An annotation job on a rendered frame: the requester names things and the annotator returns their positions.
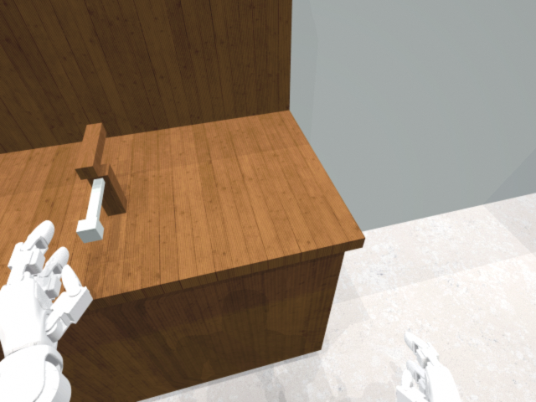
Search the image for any robot left forearm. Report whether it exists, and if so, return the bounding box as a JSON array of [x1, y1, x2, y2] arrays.
[[0, 344, 71, 402]]

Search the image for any robot right hand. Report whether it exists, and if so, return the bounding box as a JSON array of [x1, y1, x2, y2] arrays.
[[396, 332, 461, 402]]

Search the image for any robot left hand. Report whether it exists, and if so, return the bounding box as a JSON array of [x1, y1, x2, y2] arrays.
[[0, 220, 93, 358]]

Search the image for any tap lever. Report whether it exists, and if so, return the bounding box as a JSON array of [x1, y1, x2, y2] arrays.
[[76, 178, 105, 243]]

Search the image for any counter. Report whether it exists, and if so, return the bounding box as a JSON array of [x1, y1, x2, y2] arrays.
[[0, 0, 365, 402]]

